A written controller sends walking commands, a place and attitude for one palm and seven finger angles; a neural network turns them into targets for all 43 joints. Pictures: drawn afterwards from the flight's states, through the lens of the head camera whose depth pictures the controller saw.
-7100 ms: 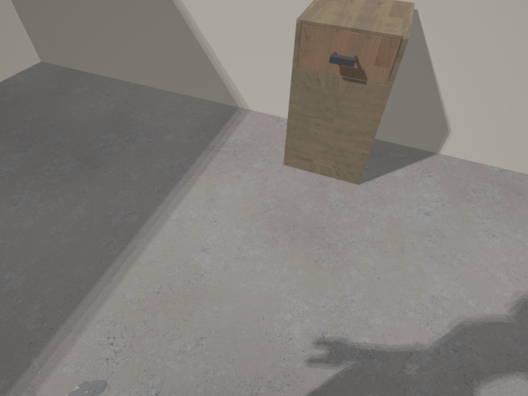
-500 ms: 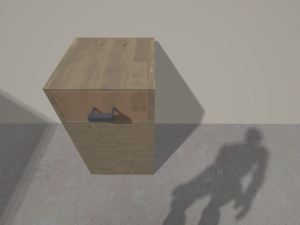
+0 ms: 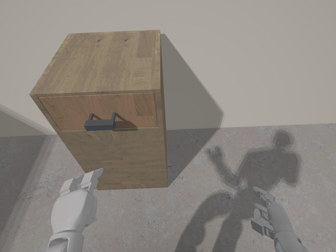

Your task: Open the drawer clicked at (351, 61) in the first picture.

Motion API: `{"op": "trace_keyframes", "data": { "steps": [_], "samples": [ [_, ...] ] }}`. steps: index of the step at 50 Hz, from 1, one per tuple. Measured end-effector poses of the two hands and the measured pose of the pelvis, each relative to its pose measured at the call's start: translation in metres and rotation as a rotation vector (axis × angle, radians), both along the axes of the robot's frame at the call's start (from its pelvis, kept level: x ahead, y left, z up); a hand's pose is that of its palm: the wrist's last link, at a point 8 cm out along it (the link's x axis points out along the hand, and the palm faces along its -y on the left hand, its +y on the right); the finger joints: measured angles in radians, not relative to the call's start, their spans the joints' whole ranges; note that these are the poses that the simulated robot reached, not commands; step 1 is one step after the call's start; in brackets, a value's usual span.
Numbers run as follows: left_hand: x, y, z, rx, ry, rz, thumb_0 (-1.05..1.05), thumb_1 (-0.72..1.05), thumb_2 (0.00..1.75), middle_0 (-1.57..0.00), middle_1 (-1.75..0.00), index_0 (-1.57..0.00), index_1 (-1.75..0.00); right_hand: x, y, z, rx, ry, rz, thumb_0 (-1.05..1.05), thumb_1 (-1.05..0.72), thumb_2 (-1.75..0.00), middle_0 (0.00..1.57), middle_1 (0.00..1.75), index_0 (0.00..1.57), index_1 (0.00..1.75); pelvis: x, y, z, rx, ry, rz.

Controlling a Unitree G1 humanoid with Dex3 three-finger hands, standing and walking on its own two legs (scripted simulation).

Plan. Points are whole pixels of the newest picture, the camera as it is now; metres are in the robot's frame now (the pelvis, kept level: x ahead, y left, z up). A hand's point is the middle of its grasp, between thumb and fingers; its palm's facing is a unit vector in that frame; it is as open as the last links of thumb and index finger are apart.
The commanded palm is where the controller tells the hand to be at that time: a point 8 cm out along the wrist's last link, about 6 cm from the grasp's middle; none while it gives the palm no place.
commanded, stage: raise the hand with hooked fingers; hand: left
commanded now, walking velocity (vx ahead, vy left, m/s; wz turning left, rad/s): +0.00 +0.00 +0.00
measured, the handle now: (101, 120) +0.55 +0.29 -0.07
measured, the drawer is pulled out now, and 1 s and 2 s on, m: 0.00 0.00 0.00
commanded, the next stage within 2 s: move the hooked fingers above the handle in 1.54 s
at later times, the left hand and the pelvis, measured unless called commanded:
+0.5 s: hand (87, 195) +0.24 +0.22 +0.01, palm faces -0.06 -0.10 -0.99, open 11.2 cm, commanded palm +0.22 +0.22 +0.06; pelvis +0.01 -0.04 +0.00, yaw -1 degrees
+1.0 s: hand (79, 161) +0.30 +0.23 +0.07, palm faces +0.09 -0.09 -0.99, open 13.6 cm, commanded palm +0.27 +0.25 +0.13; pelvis +0.00 +0.02 +0.01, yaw -3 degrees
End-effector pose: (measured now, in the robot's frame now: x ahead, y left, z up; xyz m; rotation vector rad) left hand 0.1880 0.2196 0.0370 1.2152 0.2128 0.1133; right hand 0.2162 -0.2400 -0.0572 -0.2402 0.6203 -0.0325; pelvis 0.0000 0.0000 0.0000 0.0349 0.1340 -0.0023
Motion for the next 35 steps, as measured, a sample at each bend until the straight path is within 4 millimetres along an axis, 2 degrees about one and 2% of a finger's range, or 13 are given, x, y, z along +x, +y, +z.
{"op": "trace_keyframes", "data": {
  "steps": [3,5,7,10,13,17,21,24,27,31,35],
  "samples": [
    [-0.033,-0.014,-0.025,0.048,0.091,-0.034,0.01,0.62,0.77,-0.21,-0.48,-0.22,-0.49,0.029,0.003,0.011,-0.013,-0.012,0.069,0.01,-0.91,-0.90,0.20,0.30,0.20,0.30,0.002,-0.011,-0.003,0.005,0.017,0.000],
    [-0.056,-0.015,-0.038,0.095,0.143,-0.022,0.01,0.57,0.75,-0.22,-0.51,-0.23,-0.52,0.045,0.007,0.012,-0.030,-0.004,0.116,0.01,-0.91,-0.90,0.20,0.30,0.20,0.30,0.003,-0.018,-0.005,0.006,0.029,0.010],
    [-0.072,-0.010,-0.042,0.158,0.154,-0.001,0.00,0.52,0.73,-0.23,-0.54,-0.24,-0.55,0.057,0.012,0.007,-0.047,0.013,0.157,0.01,-0.91,-0.90,0.20,0.30,0.20,0.30,0.004,-0.025,-0.009,0.007,0.042,0.027],
    [-0.074,0.004,-0.032,0.245,0.085,0.039,0.00,0.43,0.70,-0.25,-0.59,-0.26,-0.60,0.068,0.022,-0.009,-0.042,0.035,0.197,0.01,-0.91,-0.90,0.20,0.30,0.20,0.30,0.005,-0.032,-0.016,0.003,0.054,0.057],
    [-0.051,0.013,-0.011,0.304,-0.043,0.052,0.01,0.36,0.67,-0.26,-0.64,-0.27,-0.65,0.067,0.032,-0.027,-0.007,0.054,0.216,0.01,-0.91,-0.90,0.20,0.30,0.20,0.30,0.004,-0.037,-0.024,-0.001,0.060,0.083],
    [-0.005,0.013,0.015,0.335,-0.142,0.056,0.01,0.27,0.63,-0.27,-0.70,-0.27,-0.71,0.047,0.037,-0.048,0.064,0.115,0.193,0.01,-0.91,-0.90,0.20,0.30,0.20,0.30,0.003,-0.041,-0.025,-0.002,0.055,0.093],
    [0.029,0.008,0.026,0.299,-0.073,0.065,0.00,0.18,0.59,-0.27,-0.75,-0.27,-0.76,0.012,0.026,-0.056,0.109,0.208,0.112,0.01,-0.91,-0.90,0.20,0.30,0.20,0.30,0.007,-0.042,-0.014,0.012,0.043,0.046],
    [0.038,0.000,0.027,0.262,0.011,0.018,0.00,0.12,0.56,-0.27,-0.80,-0.27,-0.81,-0.015,0.007,-0.055,0.103,0.246,0.031,0.01,-0.91,-0.90,0.21,0.30,0.20,0.30,0.010,-0.040,-0.006,0.021,0.029,-0.011],
    [0.039,-0.010,0.027,0.245,0.052,-0.066,0.00,0.05,0.53,-0.27,-0.84,-0.28,-0.85,-0.037,-0.018,-0.052,0.060,0.268,-0.050,0.01,-0.91,-0.90,0.21,0.30,0.20,0.30,0.012,-0.036,-0.001,0.019,0.019,-0.046],
    [0.041,-0.017,0.036,0.257,-0.025,-0.156,0.00,-0.04,0.49,-0.28,-0.90,-0.29,-0.91,-0.057,-0.045,-0.051,-0.014,0.287,-0.131,0.01,-0.91,-0.90,0.20,0.30,0.20,0.30,0.009,-0.029,-0.001,0.005,0.019,-0.053],
    [0.048,-0.005,0.051,0.293,-0.153,-0.132,0.00,-0.14,0.45,-0.29,-0.96,-0.30,-0.97,-0.065,-0.055,-0.049,-0.042,0.294,-0.175,0.01,-0.91,-0.90,0.20,0.30,0.20,0.30,0.005,-0.022,-0.001,0.000,0.020,-0.049]
  ]
}}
